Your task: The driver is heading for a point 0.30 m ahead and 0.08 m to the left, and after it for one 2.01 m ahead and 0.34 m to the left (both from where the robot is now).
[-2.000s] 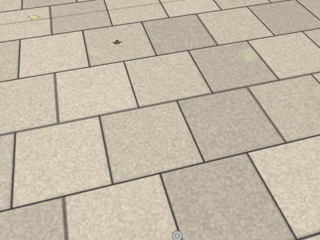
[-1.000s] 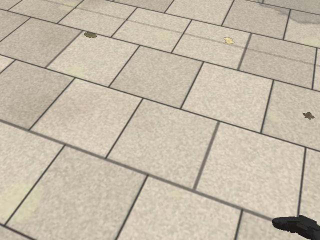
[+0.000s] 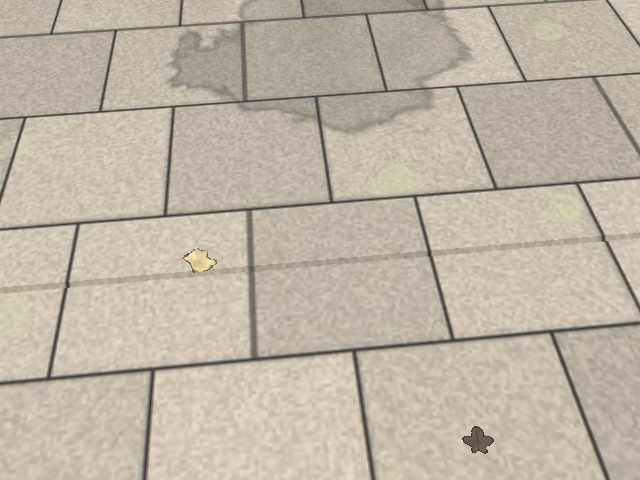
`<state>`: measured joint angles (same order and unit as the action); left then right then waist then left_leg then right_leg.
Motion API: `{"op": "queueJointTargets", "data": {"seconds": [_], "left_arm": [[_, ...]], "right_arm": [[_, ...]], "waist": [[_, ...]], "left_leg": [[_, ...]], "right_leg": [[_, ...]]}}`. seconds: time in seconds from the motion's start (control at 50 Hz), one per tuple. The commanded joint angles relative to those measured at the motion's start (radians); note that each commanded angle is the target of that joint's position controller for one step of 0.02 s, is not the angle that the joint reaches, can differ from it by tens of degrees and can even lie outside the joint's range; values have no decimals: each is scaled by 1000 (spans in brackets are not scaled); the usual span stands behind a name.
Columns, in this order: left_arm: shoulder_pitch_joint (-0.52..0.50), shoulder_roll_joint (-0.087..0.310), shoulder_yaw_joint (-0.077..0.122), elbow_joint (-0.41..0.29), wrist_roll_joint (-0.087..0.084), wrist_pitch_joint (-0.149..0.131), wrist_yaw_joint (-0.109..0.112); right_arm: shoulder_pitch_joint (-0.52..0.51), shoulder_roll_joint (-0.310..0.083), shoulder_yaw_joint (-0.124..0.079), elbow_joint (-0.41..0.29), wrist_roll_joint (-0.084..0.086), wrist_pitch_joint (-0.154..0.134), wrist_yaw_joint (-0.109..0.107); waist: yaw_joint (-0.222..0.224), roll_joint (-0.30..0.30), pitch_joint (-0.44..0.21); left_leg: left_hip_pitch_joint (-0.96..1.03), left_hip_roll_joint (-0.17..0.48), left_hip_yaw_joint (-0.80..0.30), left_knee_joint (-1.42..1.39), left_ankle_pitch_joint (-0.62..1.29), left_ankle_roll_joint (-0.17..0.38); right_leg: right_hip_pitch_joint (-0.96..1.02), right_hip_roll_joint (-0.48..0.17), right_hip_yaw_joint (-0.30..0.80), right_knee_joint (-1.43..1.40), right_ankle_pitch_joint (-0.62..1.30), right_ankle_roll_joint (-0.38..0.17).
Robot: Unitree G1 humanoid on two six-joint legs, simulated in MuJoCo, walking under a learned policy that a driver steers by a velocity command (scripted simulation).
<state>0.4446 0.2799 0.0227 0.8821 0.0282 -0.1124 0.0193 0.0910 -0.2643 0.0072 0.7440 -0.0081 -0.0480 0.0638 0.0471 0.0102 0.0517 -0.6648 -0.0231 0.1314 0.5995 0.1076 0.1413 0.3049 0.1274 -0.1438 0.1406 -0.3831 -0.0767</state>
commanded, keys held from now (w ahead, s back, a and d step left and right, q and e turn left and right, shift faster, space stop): w+q+shift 0.36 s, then w+shift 0.10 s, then w+e+shift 0.54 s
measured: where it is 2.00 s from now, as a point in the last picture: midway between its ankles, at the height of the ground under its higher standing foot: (318, 44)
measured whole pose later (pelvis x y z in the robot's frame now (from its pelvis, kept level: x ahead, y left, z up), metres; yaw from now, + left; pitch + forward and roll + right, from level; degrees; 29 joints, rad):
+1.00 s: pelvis +0.91 +0.18 +0.02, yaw +8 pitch +2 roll +1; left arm 0.33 0.32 0.07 0.81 0.02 -0.03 -0.03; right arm 0.25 -0.27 -0.02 0.74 -0.05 -0.09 -0.01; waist 0.02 -0.04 -0.03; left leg -0.23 0.02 0.09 0.50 -0.30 -0.01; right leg -0.51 -0.02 0.00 1.26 -0.30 -0.09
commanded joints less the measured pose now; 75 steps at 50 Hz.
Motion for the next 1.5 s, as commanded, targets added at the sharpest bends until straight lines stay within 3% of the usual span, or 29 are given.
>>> {"op": "queueJointTargets", "data": {"seconds": [0.02,0.04,0.06,0.08,0.1,0.14,0.2,0.36,0.44,0.46,0.48,0.5,0.54,0.6,0.72,0.82,0.84,0.86,0.88,0.92,1.02,1.16,1.24,1.26,1.28,1.3,1.34,1.42,1.5], "left_arm": [[-152,232,57,-96,34,30,40],[-233,236,63,-110,27,36,33],[-244,30,11,-178,36,4,10],[-146,32,-11,-252,-6,-16,-4],[-215,98,-16,-248,11,-35,-10],[-263,106,-20,-259,36,-29,-18],[-279,81,-38,-284,59,41,-27],[-563,64,-52,-399,2,31,-39],[-187,174,7,-291,5,12,-6],[38,225,34,-245,19,9,15],[89,322,62,-216,60,9,14],[47,299,75,-202,31,20,-3],[-76,147,54,-191,11,21,-21],[-5,77,33,-99,-4,14,-26],[-70,176,74,-105,-20,7,-26],[20,217,85,-71,-38,10,-46],[3,198,81,-80,-42,5,-47],[27,54,49,-113,-48,2,-38],[60,69,44,-154,-63,15,-32],[-89,96,47,-145,-19,45,-37],[-220,21,37,-199,3,107,-77],[-427,39,10,-302,-1,102,-126],[70,144,60,-141,17,95,-82],[102,216,90,-107,18,102,-55],[-28,334,100,-165,39,101,-40],[1,307,108,-199,10,107,-34],[-87,208,82,-158,19,80,-18],[-142,101,46,-115,-1,4,-29],[-101,75,42,-78,-12,-27,-44]], "right_arm": [[468,-202,-78,86,-3,5,-17],[627,-242,-108,125,1,13,-34],[553,-272,-116,138,2,28,-42],[448,-303,-123,88,-10,27,-44],[394,-220,-117,51,-10,26,-50],[335,-161,-100,70,-5,15,-54],[299,-174,-93,57,1,-25,-52],[390,-223,-130,62,16,-32,-47],[333,-278,-136,64,-6,-42,-56],[289,-214,-119,47,-15,-55,-58],[423,-37,-76,14,23,-62,-56],[427,-88,-62,21,12,-57,-55],[177,-138,-64,-16,-26,-52,-43],[74,-86,-41,-92,-65,-37,-25],[-90,-64,9,-193,-33,-39,12],[111,-165,-43,-113,-45,-41,-45],[259,-211,-64,-94,-61,-47,-67],[402,-287,-86,-87,-88,-49,-86],[368,-311,-98,-91,-68,-35,-87],[231,-146,-71,-90,-42,-37,-80],[250,-64,-55,6,-10,-75,-65],[233,-156,-74,49,-11,-89,-75],[221,-261,-91,36,-24,-44,-91],[248,-210,-84,51,-33,-35,-82],[435,-52,-40,-16,-9,-35,-72],[330,-155,-51,-50,5,-49,-76],[238,-150,-46,-32,10,-48,-72],[297,-85,-44,41,-6,29,-32],[110,-42,-38,2,12,27,-18]], "waist": [[-302,-130,-205],[-400,-36,-216],[-231,278,-154],[-144,262,-338],[-160,26,-228],[-54,-130,-25],[5,-99,60],[-154,49,8],[45,49,-229],[150,15,-339],[48,-321,-473],[41,-349,-460],[43,-58,-169],[-25,-95,-61],[-72,-97,10],[-156,-5,-139],[-233,13,-227],[-237,195,-364],[-183,297,-408],[-146,85,-124],[-53,74,18],[-8,23,57],[242,69,-212],[219,-41,-211],[0,-314,-333],[107,-176,-483],[26,11,-115],[-95,12,20],[-53,-43,82]], "left_leg": [[585,-99,-4,18,-179,74],[755,-39,-99,-48,-244,137],[979,112,-393,89,-36,210],[1114,272,-881,-178,-407,389],[977,281,-934,-347,-606,335],[620,203,-776,-400,-520,243],[298,77,-591,-457,-415,207],[473,28,-523,-370,110,84],[582,40,-469,89,462,9],[428,10,-423,383,271,3],[107,-124,-312,730,-518,-38],[-64,-103,-293,841,-548,-28],[-110,-9,-273,766,-395,-33],[-79,49,-232,613,-462,-71],[329,36,-123,90,-194,-146],[694,-12,-106,-45,-241,-114],[895,105,-209,-45,-360,-90],[1082,417,-594,-143,-756,-44],[1033,523,-996,-337,-946,25],[806,417,-699,-333,-761,26],[628,315,-259,-422,-210,-31],[555,218,136,-461,414,-93],[515,271,94,205,811,-69],[315,142,85,614,53,-80],[12,58,-26,1012,-671,-99],[-69,28,-204,1063,-548,-85],[-97,103,-200,933,-406,-83],[81,176,-244,706,-334,-96],[-24,137,-150,453,-96,-70]], "right_leg": [[-243,-300,-22,702,1622,82],[-436,-184,-51,1175,1134,72],[-966,-8,44,1554,-107,97],[-1191,-25,249,1630,-135,100],[-1204,-97,291,1492,-9,69],[-1091,-174,264,1267,50,69],[-938,-228,203,1035,56,117],[-766,-151,143,434,482,109],[-346,-115,129,372,292,42],[-108,-247,255,424,67,12],[158,-542,800,302,-205,-110],[134,-551,1121,152,-366,-183],[-148,-428,788,139,-172,-167],[-336,-316,613,117,130,-155],[-752,-231,444,-62,266,-135],[-623,-190,376,375,685,-62],[-763,-139,348,652,577,-39],[-946,-74,280,1008,-22,-29],[-1081,-70,238,1202,-69,-38],[-1164,-179,214,1215,79,-36],[-1164,-248,202,1129,119,-5],[-833,-142,-20,650,428,-75],[-211,-34,62,540,286,-160],[-46,-106,187,505,168,-168],[141,-425,664,451,227,-208],[153,-470,873,237,5,-244],[-237,-445,670,125,-30,-197],[-577,-342,342,-2,114,-76],[-497,-226,44,-52,540,22]]}}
